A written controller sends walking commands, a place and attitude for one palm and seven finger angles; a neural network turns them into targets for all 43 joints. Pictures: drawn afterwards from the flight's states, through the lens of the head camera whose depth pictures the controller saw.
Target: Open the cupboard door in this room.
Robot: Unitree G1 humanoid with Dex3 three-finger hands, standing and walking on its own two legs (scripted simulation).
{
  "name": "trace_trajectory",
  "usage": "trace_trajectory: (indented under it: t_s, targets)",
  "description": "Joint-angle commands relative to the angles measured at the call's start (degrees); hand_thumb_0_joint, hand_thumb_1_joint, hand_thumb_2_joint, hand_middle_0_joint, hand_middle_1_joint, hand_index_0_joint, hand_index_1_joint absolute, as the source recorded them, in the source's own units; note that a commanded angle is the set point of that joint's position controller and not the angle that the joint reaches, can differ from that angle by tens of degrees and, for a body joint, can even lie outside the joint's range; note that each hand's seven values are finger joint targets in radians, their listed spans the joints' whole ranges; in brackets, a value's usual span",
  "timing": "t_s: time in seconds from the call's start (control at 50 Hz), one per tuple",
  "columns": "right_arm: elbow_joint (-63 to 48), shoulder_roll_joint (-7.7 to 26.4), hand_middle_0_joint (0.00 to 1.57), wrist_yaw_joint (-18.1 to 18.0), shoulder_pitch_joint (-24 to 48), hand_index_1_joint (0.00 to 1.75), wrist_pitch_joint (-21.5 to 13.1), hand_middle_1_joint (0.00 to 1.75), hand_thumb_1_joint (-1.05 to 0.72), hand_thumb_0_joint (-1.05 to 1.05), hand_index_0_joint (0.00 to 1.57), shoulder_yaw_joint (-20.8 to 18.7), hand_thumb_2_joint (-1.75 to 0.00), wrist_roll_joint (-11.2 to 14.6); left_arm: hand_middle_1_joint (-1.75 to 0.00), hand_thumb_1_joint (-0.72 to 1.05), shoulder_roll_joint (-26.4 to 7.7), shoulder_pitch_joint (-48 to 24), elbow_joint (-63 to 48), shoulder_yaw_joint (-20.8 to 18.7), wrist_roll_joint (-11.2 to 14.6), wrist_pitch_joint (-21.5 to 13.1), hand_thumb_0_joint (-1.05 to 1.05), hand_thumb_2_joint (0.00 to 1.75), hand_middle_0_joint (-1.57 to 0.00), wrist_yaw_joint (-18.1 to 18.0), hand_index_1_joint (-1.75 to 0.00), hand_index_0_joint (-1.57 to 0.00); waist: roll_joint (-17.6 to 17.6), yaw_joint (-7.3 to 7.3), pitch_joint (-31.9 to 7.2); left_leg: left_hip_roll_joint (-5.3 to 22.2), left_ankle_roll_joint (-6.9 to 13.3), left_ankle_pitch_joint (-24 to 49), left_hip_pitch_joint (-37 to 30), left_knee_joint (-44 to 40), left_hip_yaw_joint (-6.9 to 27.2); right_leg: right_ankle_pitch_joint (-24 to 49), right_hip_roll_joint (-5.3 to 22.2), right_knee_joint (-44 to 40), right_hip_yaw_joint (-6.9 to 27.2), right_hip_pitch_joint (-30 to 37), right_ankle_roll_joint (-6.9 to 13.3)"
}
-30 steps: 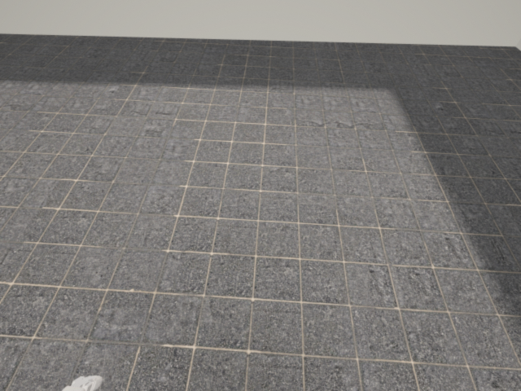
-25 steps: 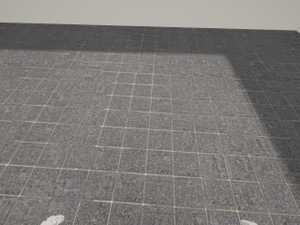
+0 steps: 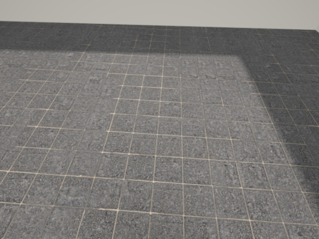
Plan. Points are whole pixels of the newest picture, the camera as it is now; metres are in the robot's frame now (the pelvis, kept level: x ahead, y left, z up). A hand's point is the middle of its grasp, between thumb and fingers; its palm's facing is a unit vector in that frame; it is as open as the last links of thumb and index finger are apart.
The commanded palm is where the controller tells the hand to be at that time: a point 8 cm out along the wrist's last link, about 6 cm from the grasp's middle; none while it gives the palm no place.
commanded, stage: stand and wait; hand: left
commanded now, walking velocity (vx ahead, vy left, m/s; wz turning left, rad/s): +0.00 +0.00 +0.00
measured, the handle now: out of the picture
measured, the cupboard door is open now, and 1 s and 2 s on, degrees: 0 0 0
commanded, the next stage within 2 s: turn or walk to find it in 0.30 s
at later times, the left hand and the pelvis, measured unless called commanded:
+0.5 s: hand out of the picture +0.07 +0.24 -0.16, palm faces +0.01 -0.94 -0.33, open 7.3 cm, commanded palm none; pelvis -0.01 -0.01 +0.00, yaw +2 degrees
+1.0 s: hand out of the picture +0.00 +0.20 -0.17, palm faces +0.24 -0.93 -0.27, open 7.3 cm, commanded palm none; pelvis -0.05 -0.02 -0.01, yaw +14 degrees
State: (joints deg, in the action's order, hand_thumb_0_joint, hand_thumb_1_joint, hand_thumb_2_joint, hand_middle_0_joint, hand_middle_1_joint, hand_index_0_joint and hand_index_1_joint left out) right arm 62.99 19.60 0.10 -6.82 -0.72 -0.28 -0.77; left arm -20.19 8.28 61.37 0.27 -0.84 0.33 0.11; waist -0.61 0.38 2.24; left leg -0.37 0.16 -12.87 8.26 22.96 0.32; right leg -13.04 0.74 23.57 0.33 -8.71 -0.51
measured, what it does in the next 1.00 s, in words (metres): lifts its right foot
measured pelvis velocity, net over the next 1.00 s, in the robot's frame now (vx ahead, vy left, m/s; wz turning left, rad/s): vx -0.05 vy -0.02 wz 0.25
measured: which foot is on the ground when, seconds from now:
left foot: down 0.00-1.00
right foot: down 0.00-0.68, up 0.70-1.00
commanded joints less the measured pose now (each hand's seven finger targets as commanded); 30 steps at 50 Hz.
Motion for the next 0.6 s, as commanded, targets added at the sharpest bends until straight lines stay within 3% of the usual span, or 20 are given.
trace_trajectory:
  t_s: [0.0, 0.32, 0.42, 0.48, 0.56, 0.58]
  targets:
    - [-3.93, 11.78, 0.2, -0.91, 3.64, 0.3, -1.36, 0.3, -0.9, 0.0, 0.2, -2.22, -0.9, 0.21, -0.3, 0.9, -11.41, -3.21, -3.4, -2.21, 0.3, -1.8, 0.0, 0.9, -0.2, -0.73, -0.3, -0.2, 0.31, -0.35, -4.57, 6.8, 1.81, 8.44, -0.91, -4.01, 5.23, 7.95, 6.37, -3.99, 5.57, 0.58, 2.32]
    - [-3.21, 12.04, 0.2, -0.66, 3.13, 0.3, -1.24, 0.3, -0.9, 0.0, 0.2, -2.09, -0.9, 0.15, -0.3, 0.9, -11.55, -3.25, -3.12, -2.34, 0.23, -1.72, 0.0, 0.9, -0.2, -0.65, -0.3, -0.2, 1.12, -0.29, -2.97, 6.73, 1.64, 6.48, 0.9, -4.58, 5.84, 4.2, 6.34, -4.83, 5.5, -0.54, 2.15]
    - [-4.2, 5.54, 0.2, -0.39, -0.21, 0.3, 0.33, 0.3, -0.9, 0.0, 0.2, -1.09, -0.9, -0.1, -0.3, 0.9, -5.86, -0.04, -3.73, -1.88, 0.16, 0.08, 0.0, 0.9, -0.2, -1.35, -0.3, -0.2, 0.09, -0.08, -2.85, 5.97, 1.03, 7.78, 6.05, -0.65, 6.24, 3.52, 7.37, -1.32, 3.92, -0.63, 0.94]
    - [-5.71, 4.27, 0.2, -0.27, -1.51, 0.3, 1.23, 0.3, -0.9, 0.0, 0.2, -1.37, -0.9, -0.14, -0.3, 0.9, -5.63, 1.77, -5.1, -2.15, 0.07, 0.65, 0.0, 0.9, -0.2, -1.71, -0.3, -0.2, -1.68, 0.12, -3.36, 4.52, 0.66, 8.14, 8.78, 3.99, 5.82, 4.7, 9.46, -0.36, 4.59, -1.21, 1.69]
    - [-7.82, 3.1, 0.2, -0.26, -4.12, 0.3, 2.12, 0.3, -0.9, 0.0, 0.2, -2.43, -0.9, -0.03, -0.3, 0.9, -6.98, 1.98, -8.2, -3.23, -0.2, 0.83, 0.0, 0.9, -0.2, -2.09, -0.3, -0.2, -8.14, -0.49, -4.53, 1.99, -0.17, 2.54, 9.84, 14.36, 2.38, 6.16, 16.16, -1.54, 7.12, -3.78, 6.01]
    - [-8.26, 2.85, 0.2, -0.22, -4.98, 0.3, 2.19, 0.3, -0.9, 0.0, 0.2, -2.73, -0.9, 0.04, -0.3, 0.9, -6.83, 1.62, -9.01, -3.3, -0.3, 0.86, 0.0, 0.9, -0.2, -2.23, -0.3, -0.2, -7.89, -0.91, -4.54, 1.98, -0.22, 0.39, 9.43, 15.42, 2.03, 8.21, 16.89, -0.39, 6.77, -4.66, 6.76]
